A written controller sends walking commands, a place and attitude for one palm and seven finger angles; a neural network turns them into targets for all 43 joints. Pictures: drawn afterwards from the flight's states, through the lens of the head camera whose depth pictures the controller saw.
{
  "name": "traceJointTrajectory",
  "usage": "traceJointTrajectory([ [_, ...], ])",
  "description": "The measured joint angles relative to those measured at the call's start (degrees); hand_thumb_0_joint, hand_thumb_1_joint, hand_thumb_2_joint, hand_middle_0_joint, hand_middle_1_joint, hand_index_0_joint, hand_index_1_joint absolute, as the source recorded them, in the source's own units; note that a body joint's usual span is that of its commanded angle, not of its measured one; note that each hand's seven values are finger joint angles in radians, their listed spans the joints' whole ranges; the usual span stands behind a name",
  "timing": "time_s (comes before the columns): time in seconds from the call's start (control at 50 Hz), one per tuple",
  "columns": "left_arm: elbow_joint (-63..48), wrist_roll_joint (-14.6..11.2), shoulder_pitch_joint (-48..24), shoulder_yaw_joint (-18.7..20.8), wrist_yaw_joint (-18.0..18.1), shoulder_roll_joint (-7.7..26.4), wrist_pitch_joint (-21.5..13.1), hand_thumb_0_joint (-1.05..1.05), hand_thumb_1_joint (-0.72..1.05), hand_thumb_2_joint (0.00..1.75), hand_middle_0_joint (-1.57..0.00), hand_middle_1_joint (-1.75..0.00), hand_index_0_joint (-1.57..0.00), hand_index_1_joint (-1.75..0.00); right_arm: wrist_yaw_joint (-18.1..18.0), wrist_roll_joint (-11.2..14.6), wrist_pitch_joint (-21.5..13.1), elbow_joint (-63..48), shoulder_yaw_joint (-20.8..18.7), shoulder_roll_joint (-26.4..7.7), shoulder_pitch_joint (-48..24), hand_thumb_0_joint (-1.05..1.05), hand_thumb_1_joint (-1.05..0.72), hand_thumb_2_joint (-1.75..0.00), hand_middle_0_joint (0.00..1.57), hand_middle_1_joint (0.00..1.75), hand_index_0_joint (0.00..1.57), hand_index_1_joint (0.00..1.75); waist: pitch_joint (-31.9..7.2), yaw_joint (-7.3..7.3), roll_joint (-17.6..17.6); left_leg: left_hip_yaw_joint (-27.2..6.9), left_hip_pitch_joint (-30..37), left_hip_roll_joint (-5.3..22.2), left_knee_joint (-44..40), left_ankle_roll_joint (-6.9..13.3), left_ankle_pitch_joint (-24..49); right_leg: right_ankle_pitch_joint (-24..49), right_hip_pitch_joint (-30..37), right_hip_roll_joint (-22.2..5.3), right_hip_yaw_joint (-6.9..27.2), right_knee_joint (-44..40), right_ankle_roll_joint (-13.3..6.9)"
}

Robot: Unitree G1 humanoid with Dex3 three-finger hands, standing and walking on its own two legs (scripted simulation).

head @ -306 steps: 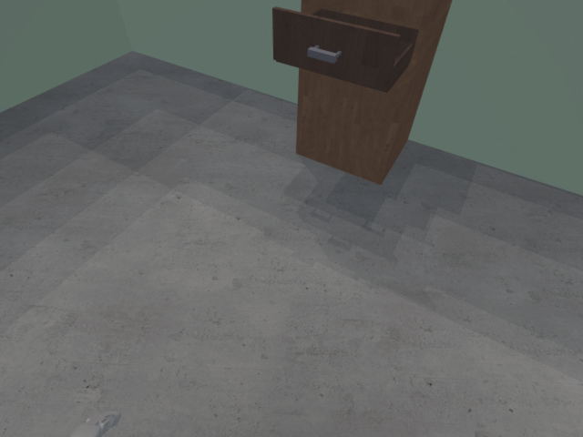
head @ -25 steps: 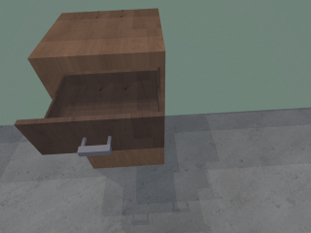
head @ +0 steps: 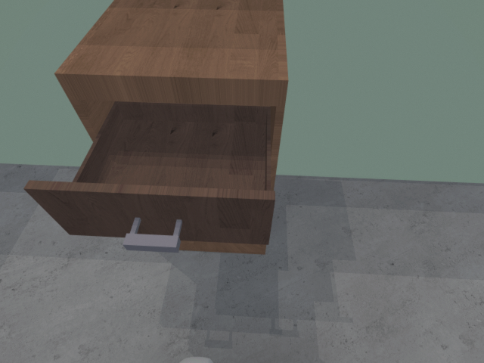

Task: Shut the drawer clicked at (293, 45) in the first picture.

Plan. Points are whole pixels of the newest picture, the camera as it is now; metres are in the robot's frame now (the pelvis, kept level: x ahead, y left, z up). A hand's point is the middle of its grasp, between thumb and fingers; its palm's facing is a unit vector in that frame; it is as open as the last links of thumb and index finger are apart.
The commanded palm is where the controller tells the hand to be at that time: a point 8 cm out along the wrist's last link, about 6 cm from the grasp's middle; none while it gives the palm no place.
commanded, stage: come to a stop and stand still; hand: left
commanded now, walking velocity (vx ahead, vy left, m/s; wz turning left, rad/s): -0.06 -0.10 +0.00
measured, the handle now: (155, 233) +0.34 +0.21 -0.05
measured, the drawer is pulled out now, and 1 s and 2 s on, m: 0.26 0.26 0.26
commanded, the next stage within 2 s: look again from close up in 1.32 s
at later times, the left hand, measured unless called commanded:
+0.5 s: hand out of the picture -0.03 +0.17 -0.17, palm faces +0.01 -0.97 -0.24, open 7.4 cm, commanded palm none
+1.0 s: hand out of the picture -0.07 +0.16 -0.18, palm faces +0.07 -0.98 -0.16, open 7.4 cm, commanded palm none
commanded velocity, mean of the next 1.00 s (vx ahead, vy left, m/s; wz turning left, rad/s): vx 0.05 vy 0.01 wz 0.00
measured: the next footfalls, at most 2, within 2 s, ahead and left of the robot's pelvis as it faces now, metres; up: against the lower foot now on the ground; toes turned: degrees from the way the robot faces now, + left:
left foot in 0.04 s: +0.05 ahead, +0.12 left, +0.00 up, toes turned +3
right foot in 0.46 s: -0.06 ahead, -0.13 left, +0.00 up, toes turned -3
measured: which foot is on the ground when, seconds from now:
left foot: up 0.00-0.02, down 0.04-0.46, up 0.48-0.82, down 0.84-1.00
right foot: down 0.00-0.06, up 0.08-0.44, down 0.46-1.00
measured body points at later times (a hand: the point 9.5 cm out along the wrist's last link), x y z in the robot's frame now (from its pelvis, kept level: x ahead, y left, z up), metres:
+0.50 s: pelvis -0.05 -0.02 +0.00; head -0.05 -0.03 +0.45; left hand -0.03 +0.23 -0.15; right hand -0.05 -0.25 -0.17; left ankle +0.01 +0.12 -0.73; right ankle -0.10 -0.13 -0.74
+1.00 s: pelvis -0.04 +0.01 +0.00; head -0.03 +0.02 +0.45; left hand -0.07 +0.22 -0.17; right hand +0.00 -0.22 -0.15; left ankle -0.03 +0.11 -0.74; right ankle -0.10 -0.13 -0.74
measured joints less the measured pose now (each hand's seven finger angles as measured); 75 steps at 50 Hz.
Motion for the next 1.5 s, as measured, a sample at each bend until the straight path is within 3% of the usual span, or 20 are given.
traceJointTrajectory([
  [0.04, -0.04, -0.23, 0.11, 0.17, 0.07, 0.8, 0.39, 0.0, 0.91, 0.89, -0.2, -0.3, -0.2, -0.3, 0.02, -0.07, -0.78, -0.54, 0.19, 0.2, -0.39, 0.0, -0.91, -0.9, 0.2, 0.3, 0.2, 0.3, -0.01, -0.13, -0.41, 0.4, 3.58, 0.45, -7.24, 0.92, 7.65, -1.23, -1.11, 0.14, -0.16, 2.48, 0.8],
  [0.12, -0.17, -0.73, -1.49, 0.41, 0.61, 3.46, 1.42, 0.01, 0.91, 0.89, -0.2, -0.3, -0.2, -0.3, -0.44, -0.35, -1.98, -0.55, 1.19, 2.17, -0.56, 0.0, -0.91, -0.9, 0.2, 0.3, 0.2, 0.3, 0.63, 0.24, -3.59, 1.77, 4.48, -0.82, -8.31, 4.25, 4.91, -10.69, -5.14, -0.14, 3.88, 13.81, 2.36],
  [0.18, -0.41, -0.67, -2.69, 0.87, 0.45, 4.67, 1.95, 0.01, 0.91, 0.89, -0.2, -0.3, -0.2, -0.3, -1.04, -0.6, -2.12, -0.18, 2.02, 3.35, 0.0, 0.0, -0.91, -0.9, 0.2, 0.3, 0.2, 0.3, 0.2, -0.28, -3.67, 1.65, 4.68, -0.64, -10.3, 4.68, 6.57, -11.53, -7.8, 0.92, 6.71, 22.54, 3.05],
  [0.26, -0.88, -0.49, -3.21, 1.38, -0.35, 5.78, 2.26, 0.0, 0.91, 0.89, -0.2, -0.3, -0.19, -0.3, -1.3, -0.62, -1.97, 0.38, 1.89, 3.97, 0.74, -0.01, -0.92, -0.9, 0.2, 0.3, 0.21, 0.3, -0.89, -1.11, -3.3, 2.05, 4.3, -0.11, -12.45, 4.56, 8.68, -9.43, -8.77, 0.64, 8.34, 26.12, 3.84],
  [0.34, -0.77, -0.29, -3.29, 1.37, -0.92, 6.14, 2.78, 0.0, 0.91, 0.89, -0.2, -0.3, -0.19, -0.3, -0.83, -0.98, -1.85, 0.93, 1.38, 3.14, 2.18, -0.01, -0.93, -0.9, 0.2, 0.3, 0.21, 0.3, -2.08, -2.45, -2.44, 2.42, 3.8, 0.6, -13.84, 4.05, 10.29, -9.49, -6.55, -0.36, 7.72, 21.22, 3.92],
  [0.42, -0.6, -0.43, -3.43, 0.8, -1.15, 5.57, 2.18, 0.0, 0.91, 0.89, -0.2, -0.3, -0.19, -0.3, -0.27, -1.2, -1.64, 2.18, 0.72, 1.91, 4.73, -0.01, -0.92, -0.9, 0.2, 0.3, 0.21, 0.3, -2.94, -3.75, -1.04, 2.07, 2.85, 1.12, -14.06, 3.1, 11.5, -7.97, -1.9, -0.57, 6.21, 9.96, 3.13],
  [0.46, -0.7, -0.4, -2.85, 0.5, -1.21, 5.31, 1.16, 0.0, 0.91, 0.89, -0.2, -0.3, -0.19, -0.3, -0.01, -1.02, -1.24, 3.09, 0.46, 1.53, 6.41, -0.01, -0.92, -0.9, 0.2, 0.3, 0.21, 0.3, -3.54, -3.78, -1.23, 2.22, 1.94, 0.77, -12.8, 2.33, 11.15, -4.23, 1.67, -0.84, 5.69, 1.03, 2.51],
  [0.54, 0.28, -0.33, -0.71, -0.45, -1.27, 2.55, 0.44, 0.0, 0.91, 0.89, -0.2, -0.3, -0.19, -0.3, 0.66, -0.89, 0.3, 5.4, 0.13, -0.11, 10.26, 0.0, -0.91, -0.9, 0.2, 0.3, 0.2, 0.3, -5.08, -3.52, 1.51, 0.1, 0.01, 0.93, -5.47, 1.57, 0.72, -1.13, 3.62, 0.44, 4.47, -2.29, 1.21],
  [0.64, 1.17, -0.59, 1.9, -0.93, -1.27, 0.17, -0.87, 0.0, 0.91, 0.89, -0.2, -0.3, -0.2, -0.3, 1.12, -0.99, -0.55, 6.31, 0.33, -0.7, 12.85, 0.0, -0.91, -0.9, 0.2, 0.3, 0.2, 0.3, -4.96, -3.06, 1.94, -0.61, -1.32, 0.88, 2.24, 1.38, 1.67, 1.4, 5.56, 0.85, 4.63, -7.22, 0.68],
  [0.74, 1.93, -0.45, 2.21, -0.97, -0.86, -1.31, -1.65, 0.0, 0.91, 0.89, -0.2, -0.3, -0.2, -0.3, 0.64, -0.59, -0.81, 6.34, 0.74, -0.45, 12.49, 0.0, -0.91, -0.9, 0.2, 0.3, 0.2, 0.3, -2.76, -2.35, 1.96, -0.27, -0.39, 1.03, 1.88, 0.58, -0.44, 1.12, 5.6, 0.68, 3.74, -7.1, 0.94],
  [0.82, 2.75, -0.55, 2.41, -0.78, -0.4, -1.25, -1.31, 0.0, 0.91, 0.89, -0.2, -0.3, -0.2, -0.3, 0.14, -0.15, -1.23, 5.84, 1.22, 0.3, 10.26, 0.0, -0.91, -0.9, 0.2, 0.3, 0.2, 0.3, -1.68, -1.43, 1.05, 0.24, 3.85, 0.82, -7.46, 0.68, 3.97, -0.84, 4.58, 0.22, 3.65, -3.86, 1.86],
  [0.84, 2.98, -0.66, 2.57, -0.77, -0.31, -1.17, -1.12, 0.0, 0.91, 0.89, -0.2, -0.3, -0.2, -0.3, 0.02, -0.16, -1.74, 5.57, 1.35, 0.39, 9.79, 0.0, -0.91, -0.9, 0.2, 0.3, 0.2, 0.3, -1.68, -1.4, 1.21, 0.18, 5.35, 1.14, -10.41, 1.21, 8.13, -1.76, 4.09, 0.48, 3.49, -2.34, 2.19],
  [0.94, 4.34, -0.73, 1.91, -0.64, 0.31, 0.6, 0.3, 0.01, 0.91, 0.89, -0.2, -0.3, -0.2, -0.3, -1.04, -0.31, -2.9, 5.44, 1.81, 2.43, 6.72, 0.0, -0.93, -0.9, 0.2, 0.3, 0.2, 0.3, -2.02, -0.75, -1.98, 1.55, 6.9, -0.17, -9.75, 3.31, 4.25, -3.52, 4.43, -1.04, 4.65, -0.06, 3.49],
  [1.14, 3.94, -0.67, -0.61, -1.33, 0.0, 2.01, 0.14, 0.0, 0.91, 0.89, -0.2, -0.3, -0.19, -0.3, -1.15, 0.05, -3.25, 4.69, 2.25, 2.18, 4.7, 0.0, -0.94, -0.9, 0.2, 0.3, 0.2, 0.3, -3.31, -1.44, -1.82, 2.23, 8.53, -1.26, -13.52, 4.33, 6.57, -0.76, 6.03, -2.0, 5.14, -4.1, 4.67],
  [1.42, 3.79, -0.7, -0.31, -1.48, -0.26, 2.68, -0.07, 0.0, 0.91, 0.89, -0.2, -0.3, -0.19, -0.3, -0.29, -0.04, -2.77, 7.27, 2.66, 2.44, 9.52, 0.0, -0.92, -0.9, 0.2, 0.3, 0.2, 0.3, -2.97, -2.74, -1.29, 2.5, 8.96, -1.69, -16.99, 4.47, 9.29, 1.04, 5.49, -2.32, 5.37, -5.68, 4.78],
  [1.5, 2.19, -0.43, 0.28, -2.51, 0.44, 2.18, -1.4, 0.0, 0.91, 0.89, -0.2, -0.3, -0.19, -0.3, 0.73, -0.38, -3.09, 4.7, 3.1, 1.94, 10.92, 0.0, -0.91, -0.9, 0.2, 0.3, 0.2, 0.3, -2.01, -3.56, 0.54, 1.64, 4.39, -0.34, -10.72, 4.39, 6.97, 0.38, 2.84, -1.16, 4.62, -2.95, 4.42],
])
